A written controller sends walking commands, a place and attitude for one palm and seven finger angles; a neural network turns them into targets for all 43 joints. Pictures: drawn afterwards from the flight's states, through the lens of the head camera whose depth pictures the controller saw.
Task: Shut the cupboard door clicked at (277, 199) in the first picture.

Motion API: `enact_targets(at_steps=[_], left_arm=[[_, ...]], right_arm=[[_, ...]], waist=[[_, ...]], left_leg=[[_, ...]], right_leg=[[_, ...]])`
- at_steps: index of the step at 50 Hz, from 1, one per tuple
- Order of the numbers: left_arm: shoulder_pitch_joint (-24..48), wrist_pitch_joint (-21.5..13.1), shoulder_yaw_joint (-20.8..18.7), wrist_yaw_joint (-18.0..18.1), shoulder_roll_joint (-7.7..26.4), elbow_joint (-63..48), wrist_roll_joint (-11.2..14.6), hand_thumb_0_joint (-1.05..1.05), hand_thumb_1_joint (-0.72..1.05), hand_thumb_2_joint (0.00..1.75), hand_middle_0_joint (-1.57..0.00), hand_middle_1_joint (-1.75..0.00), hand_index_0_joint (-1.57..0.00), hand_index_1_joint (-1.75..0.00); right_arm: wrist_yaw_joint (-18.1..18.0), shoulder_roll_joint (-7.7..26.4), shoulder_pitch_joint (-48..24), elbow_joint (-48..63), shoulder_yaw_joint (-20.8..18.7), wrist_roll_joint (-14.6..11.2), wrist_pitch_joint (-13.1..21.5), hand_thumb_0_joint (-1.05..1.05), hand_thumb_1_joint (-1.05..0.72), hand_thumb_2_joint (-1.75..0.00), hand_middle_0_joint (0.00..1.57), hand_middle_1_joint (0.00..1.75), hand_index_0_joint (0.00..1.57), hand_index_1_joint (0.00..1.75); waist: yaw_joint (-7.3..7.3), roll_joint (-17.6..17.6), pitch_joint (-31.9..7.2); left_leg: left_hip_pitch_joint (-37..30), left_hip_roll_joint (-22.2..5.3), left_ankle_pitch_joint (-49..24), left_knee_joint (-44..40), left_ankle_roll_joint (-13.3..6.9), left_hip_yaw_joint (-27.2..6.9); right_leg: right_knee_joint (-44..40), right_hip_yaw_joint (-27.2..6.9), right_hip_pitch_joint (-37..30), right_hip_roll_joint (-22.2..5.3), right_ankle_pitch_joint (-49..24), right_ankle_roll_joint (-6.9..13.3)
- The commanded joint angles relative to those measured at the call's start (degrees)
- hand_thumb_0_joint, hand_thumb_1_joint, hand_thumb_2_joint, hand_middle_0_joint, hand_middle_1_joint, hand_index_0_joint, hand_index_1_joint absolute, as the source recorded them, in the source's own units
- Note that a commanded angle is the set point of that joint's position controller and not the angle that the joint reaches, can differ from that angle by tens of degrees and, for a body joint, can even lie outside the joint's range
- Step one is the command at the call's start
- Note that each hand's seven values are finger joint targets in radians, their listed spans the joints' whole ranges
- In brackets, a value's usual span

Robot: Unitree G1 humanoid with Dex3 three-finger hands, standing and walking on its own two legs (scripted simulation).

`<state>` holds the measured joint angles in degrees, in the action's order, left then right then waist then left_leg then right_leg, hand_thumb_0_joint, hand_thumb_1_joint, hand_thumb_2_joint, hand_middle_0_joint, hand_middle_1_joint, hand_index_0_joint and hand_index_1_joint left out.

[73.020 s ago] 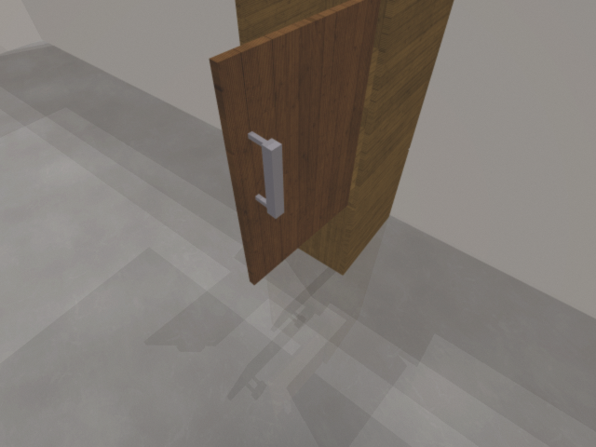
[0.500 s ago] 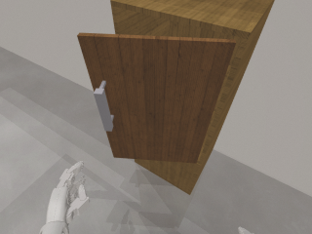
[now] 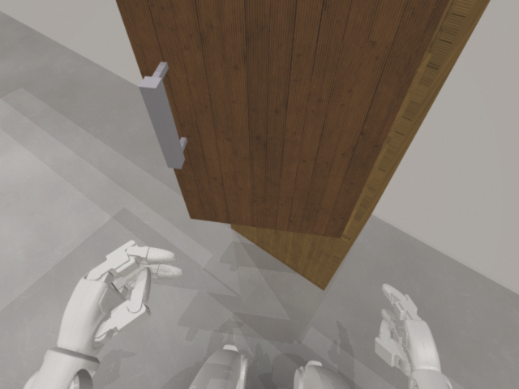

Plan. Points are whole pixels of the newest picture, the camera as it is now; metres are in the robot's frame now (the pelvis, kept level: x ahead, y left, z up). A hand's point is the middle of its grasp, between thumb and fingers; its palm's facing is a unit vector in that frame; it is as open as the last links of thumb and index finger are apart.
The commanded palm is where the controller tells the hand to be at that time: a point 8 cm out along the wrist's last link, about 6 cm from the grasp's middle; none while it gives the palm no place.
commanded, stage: raise the hand and make a fist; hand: left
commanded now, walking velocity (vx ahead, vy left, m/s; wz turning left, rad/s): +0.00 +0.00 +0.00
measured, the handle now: (169, 119) +0.49 +0.20 +0.12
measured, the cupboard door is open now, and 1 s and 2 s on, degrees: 28 28 28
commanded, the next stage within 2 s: bring the fist close to the handle in 1.24 s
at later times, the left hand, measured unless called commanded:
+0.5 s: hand (99, 289) +0.22 +0.21 +0.11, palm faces -0.03 -1.00 -0.05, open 3.1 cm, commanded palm +0.19 +0.26 +0.10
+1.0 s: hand (100, 265) +0.24 +0.22 +0.12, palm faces -0.06 -1.00 -0.04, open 3.1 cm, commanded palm +0.21 +0.27 +0.12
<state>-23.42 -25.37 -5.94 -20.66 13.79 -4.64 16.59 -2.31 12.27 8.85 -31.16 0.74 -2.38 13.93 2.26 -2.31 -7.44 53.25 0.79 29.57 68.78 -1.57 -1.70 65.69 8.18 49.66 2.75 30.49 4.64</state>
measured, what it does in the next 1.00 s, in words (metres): stands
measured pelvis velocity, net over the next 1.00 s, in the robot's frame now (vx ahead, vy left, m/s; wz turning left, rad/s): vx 0.01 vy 0.03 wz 0.00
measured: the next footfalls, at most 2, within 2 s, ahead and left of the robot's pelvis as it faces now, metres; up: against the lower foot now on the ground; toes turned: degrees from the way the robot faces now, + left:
none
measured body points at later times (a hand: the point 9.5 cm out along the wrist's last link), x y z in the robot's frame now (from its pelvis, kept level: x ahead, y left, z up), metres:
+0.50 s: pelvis +0.01 +0.04 +0.03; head +0.05 +0.05 +0.48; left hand +0.21 +0.27 +0.11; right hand +0.20 -0.20 -0.03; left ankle +0.04 +0.10 -0.64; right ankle +0.02 -0.07 -0.64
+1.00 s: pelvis +0.01 +0.03 +0.05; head +0.04 +0.03 +0.50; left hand +0.24 +0.27 +0.12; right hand +0.18 -0.20 -0.02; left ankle +0.04 +0.10 -0.64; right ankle +0.02 -0.07 -0.64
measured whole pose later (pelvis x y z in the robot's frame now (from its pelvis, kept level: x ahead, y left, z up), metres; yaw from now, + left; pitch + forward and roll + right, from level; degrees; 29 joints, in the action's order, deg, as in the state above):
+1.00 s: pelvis +0.01 +0.03 +0.05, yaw +0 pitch +8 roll -3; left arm -19.4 -11.5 -8.7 -16.0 15.7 -3.9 16.3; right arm -2.3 14.8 16.8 -29.2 2.8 -2.3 11.7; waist 0.3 -2.9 -5.4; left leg 36.5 2.4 24.1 53.0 -4.3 0.4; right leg 49.6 5.2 33.1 1.7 24.2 1.8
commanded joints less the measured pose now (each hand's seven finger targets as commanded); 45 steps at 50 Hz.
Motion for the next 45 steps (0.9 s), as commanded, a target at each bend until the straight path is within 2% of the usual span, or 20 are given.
enact_targets(at_steps=[1, 3, 4, 5, 8, 11, 13, 15, 17, 19, 22, 24, 28, 31, 34, 36, 39, 40, 43, 45], left_arm=[[-9.4, 9.6, -10.4, 0.4, 9.6, -11.3, 1.8, 0.0, 0.9, 0.9, -0.82, -0.98, -0.82, -0.98], [-9.1, 9.0, -13.5, 4.3, 8.8, -15.5, 3.3, 0.0, 0.9, 0.9, -0.86, -1.02, -0.86, -1.02], [-8.2, 7.1, -14.7, 6.5, 9.2, -16.6, 3.3, 0.0, 0.9, 0.9, -0.88, -1.04, -0.88, -1.04], [-8.8, 5.1, -13.0, 7.8, 6.7, -16.8, 3.4, 0.0, 0.9, 0.9, -0.9, -1.06, -0.9, -1.06], [-6.7, -1.1, -7.5, 8.6, 3.5, -14.6, 1.7, 0.0, 0.9, 0.9, -0.95, -1.12, -0.95, -1.12], [-5.2, -3.8, -1.4, 5.4, 1.7, -11.9, 0.5, 0.0, 0.9, 0.9, -1.01, -1.18, -1.01, -1.18], [-4.7, -3.1, -0.5, 2.9, 2.9, -12.0, 0.6, 0.0, 0.9, 0.9, -1.04, -1.22, -1.04, -1.22], [-3.7, -1.4, -2.8, 2.0, 6.3, -14.1, 0.9, 0.0, 0.9, 0.9, -1.08, -1.26, -1.08, -1.26], [-3.4, 0.1, -6.3, 3.1, 9.3, -18.1, 1.1, 0.0, 0.9, 0.9, -1.12, -1.3, -1.12, -1.3], [-2.9, 0.7, -10.2, 5.9, 11.9, -21.3, 1.0, 0.0, 0.9, 0.9, -1.15, -1.34, -1.15, -1.34], [-4.2, 1.3, -8.2, 9.1, 7.0, -20.6, 1.6, 0.0, 0.9, 0.9, -1.21, -1.4, -1.21, -1.4], [-2.9, 2.4, -6.5, 10.0, 5.4, -17.7, 1.1, 0.0, 0.9, 0.9, -1.24, -1.44, -1.24, -1.44], [-0.3, 5.9, -1.0, 7.5, 3.7, -11.4, -0.8, 0.0, 0.9, 0.9, -1.3, -1.5, -1.3, -1.5], [4.4, 7.5, -2.2, 5.7, 6.8, -12.5, -1.3, 0.0, 0.9, 0.9, -1.3, -1.5, -1.3, -1.5], [7.9, 6.6, -7.8, 6.6, 11.8, -18.1, -0.5, 0.0, 0.9, 0.9, -1.3, -1.5, -1.3, -1.5], [8.0, 5.3, -9.2, 7.7, 11.6, -20.2, 0.2, 0.0, 0.9, 0.9, -1.3, -1.5, -1.3, -1.5], [7.6, 4.5, -9.6, 8.9, 10.7, -18.0, 0.8, 0.0, 0.9, 0.9, -1.3, -1.5, -1.3, -1.5], [7.3, 4.8, -7.5, 8.6, 8.4, -16.3, 0.8, 0.0, 0.9, 0.9, -1.3, -1.5, -1.3, -1.5], [6.1, 7.8, -4.9, 6.4, 6.3, -9.7, 0.7, 0.0, 0.9, 0.9, -1.3, -1.5, -1.3, -1.5], [4.8, 10.2, -3.5, 4.3, 5.5, -7.3, 0.6, 0.0, 0.9, 0.9, -1.3, -1.5, -1.3, -1.5]], right_arm=[[-1.3, 7.3, 0.6, 12.6, -4.2, -1.1, -0.1, 0.0, -0.9, -0.9, 0.2, 0.3, 0.2, 0.3], [-1.4, 5.7, 0.6, 12.7, -3.8, -0.5, -1.0, 0.0, -0.9, -0.9, 0.2, 0.3, 0.2, 0.3], [-1.5, 5.4, 0.1, 12.1, -3.5, -0.1, -0.9, 0.0, -0.9, -0.9, 0.2, 0.3, 0.2, 0.3], [-1.3, 5.0, 0.7, 11.9, -3.5, 0.2, -0.7, 0.0, -0.9, -0.9, 0.2, 0.3, 0.2, 0.3], [-0.5, 5.9, 1.9, 10.1, -3.5, 0.9, 0.1, 0.0, -0.9, -0.9, 0.2, 0.3, 0.2, 0.3], [-0.2, 7.9, 2.8, 9.8, -3.6, 1.1, 1.3, 0.0, -0.9, -0.9, 0.2, 0.3, 0.2, 0.3], [-0.3, 8.9, 3.5, 10.6, -3.8, 0.5, 1.9, 0.0, -0.9, -0.9, 0.2, 0.3, 0.2, 0.3], [-0.7, 9.5, 3.8, 11.4, -3.9, 0.1, 2.0, 0.0, -0.9, -0.9, 0.2, 0.3, 0.2, 0.3], [-1.0, 9.2, 3.5, 12.3, -3.9, 0.0, 1.7, 0.0, -0.9, -0.9, 0.2, 0.3, 0.2, 0.3], [-1.2, 8.6, 2.9, 12.4, -3.6, 0.1, 1.1, 0.0, -0.9, -0.9, 0.2, 0.3, 0.2, 0.3], [-0.9, 7.7, 2.6, 12.5, -3.0, 0.2, 0.0, 0.0, -0.9, -0.9, 0.2, 0.3, 0.2, 0.3], [-0.7, 8.3, 2.6, 12.6, -2.5, 0.3, -0.6, 0.0, -0.9, -0.9, 0.2, 0.3, 0.2, 0.3], [-0.5, 9.9, 3.6, 13.0, -2.1, 0.0, -0.8, 0.0, -0.9, -0.9, 0.2, 0.3, 0.2, 0.3], [-0.9, 10.3, 4.0, 13.4, -1.8, -0.2, -0.3, 0.0, -0.9, -0.9, 0.2, 0.3, 0.2, 0.3], [-1.2, 9.9, 3.5, 13.3, -1.4, 0.1, 0.4, 0.0, -0.9, -0.9, 0.2, 0.3, 0.2, 0.3], [-1.0, 9.0, 3.2, 13.2, -1.0, 0.2, 0.8, 0.0, -0.9, -0.9, 0.2, 0.3, 0.2, 0.3], [-0.8, 9.1, 3.1, 12.0, -0.7, 0.5, 1.0, 0.0, -0.9, -0.9, 0.2, 0.3, 0.2, 0.3], [-0.6, 9.1, 3.0, 11.7, -0.6, 0.3, 1.0, 0.0, -0.9, -0.9, 0.2, 0.3, 0.2, 0.3], [-0.5, 9.9, 3.8, 10.9, -1.0, -0.1, 1.0, 0.0, -0.9, -0.9, 0.2, 0.3, 0.2, 0.3], [-0.6, 10.4, 4.1, 11.2, -1.4, -0.5, 1.1, 0.0, -0.9, -0.9, 0.2, 0.3, 0.2, 0.3]], waist=[[1.5, 4.7, -18.3], [2.15, 5.5, -18.0], [2.57, 5.1, -17.0], [2.12, 3.9, -14.8], [-1.2, 2.5, -9.5], [-3.57, 0.8, -7.9], [-3.86, 0.9, -9.2], [-2.92, 0.1, -12.2], [-1.49, -0.3, -15.1], [0.31, -3.5, -15.6], [-0.21, -4.8, -10.9], [-1.38, -3.1, -6.8], [-3.77, 0.3, -1.3], [-3.49, -0.4, -3.1], [-1.63, -4.2, -8.3], [-0.88, -5.8, -9.8], [-1.1, -5.4, -7.4], [-1.9, -5.3, -5.6], [-2.93, -0.9, -2.8], [-2.77, 1.0, -3.0]], left_leg=[[-10.2, 0.2, -18.2, -12.3, -0.8, -1.2], [-11.5, 0.1, -20.2, -13.6, -0.1, -1.3], [-12.0, -0.1, -21.3, -14.0, 0.0, -1.6], [-12.6, -0.2, -21.9, -15.2, 0.3, -1.7], [-12.7, -0.6, -19.9, -14.5, 0.4, -2.0], [-13.1, -0.9, -16.8, -13.9, 0.2, -2.7], [-13.4, -0.9, -13.7, -14.6, 0.0, -3.1], [-15.1, -0.8, -13.8, -15.9, -0.1, -3.4], [-17.5, -0.8, -15.0, -17.7, 0.0, -3.5], [-19.8, -1.0, -17.1, -19.5, 0.6, -3.9], [-22.0, -1.4, -17.0, -21.9, 1.8, -4.8], [-20.9, -1.9, -13.0, -23.2, 1.8, -5.9], [-18.3, -2.0, -4.4, -25.0, 1.3, -6.9], [-20.0, -1.8, -3.9, -26.0, 1.0, -7.2], [-23.8, -1.5, -8.5, -26.3, 1.6, -7.0], [-26.7, -1.9, -11.7, -27.1, 2.5, -7.2], [-26.1, -1.9, -11.5, -27.7, 2.5, -7.5], [-26.1, -2.0, -11.2, -27.7, 2.5, -7.2], [-24.1, -1.8, -10.3, -27.9, 2.0, -6.9], [-23.2, -1.5, -12.0, -27.3, 1.5, -5.8]], right_leg=[[-17.3, -14.9, -22.5, -4.8, -21.1, -7.1], [-16.3, -13.4, -24.5, -4.3, -28.2, -7.2], [-15.0, -11.8, -24.4, -3.4, -30.1, -6.1], [-14.3, -10.1, -22.5, -2.9, -30.1, -5.0], [-12.7, -7.7, -13.4, -1.8, -23.7, -4.2], [-12.6, -6.9, -7.4, -1.4, -15.9, -3.4], [-14.2, -7.5, -7.5, -1.5, -11.4, -3.3], [-15.1, -7.7, -9.9, -1.5, -10.9, -3.0], [-15.3, -7.0, -12.5, -1.2, -11.9, -2.7], [-14.8, -5.9, -14.2, -0.6, -13.4, -2.0], [-15.1, -4.0, -12.6, -0.1, -13.4, -2.0], [-15.9, -3.4, -10.9, 0.1, -11.0, -2.1], [-18.3, -3.6, -9.2, -0.2, -6.8, -2.6], [-19.3, -4.3, -11.2, -0.5, -7.0, -2.5], [-19.1, -4.7, -14.9, -0.4, -9.9, -2.0], [-18.9, -4.2, -15.7, -0.3, -11.5, -1.7], [-19.3, -3.8, -15.5, -0.1, -11.6, -1.8], [-19.8, -3.7, -14.7, -0.2, -11.5, -1.9], [-21.3, -3.6, -15.0, -0.4, -11.7, -2.4], [-22.2, -4.1, -16.4, -0.7, -12.9, -2.6]])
